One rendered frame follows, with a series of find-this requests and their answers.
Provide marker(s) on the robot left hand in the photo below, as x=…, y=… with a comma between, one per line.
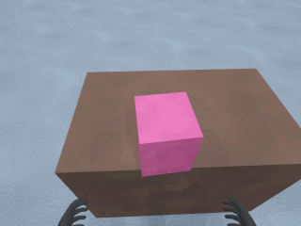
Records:
x=69, y=216

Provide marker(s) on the robot right hand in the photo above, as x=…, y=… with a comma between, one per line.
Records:
x=242, y=217

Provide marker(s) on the pedestal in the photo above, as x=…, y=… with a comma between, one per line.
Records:
x=251, y=147

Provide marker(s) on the carton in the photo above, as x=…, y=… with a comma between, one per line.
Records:
x=168, y=133

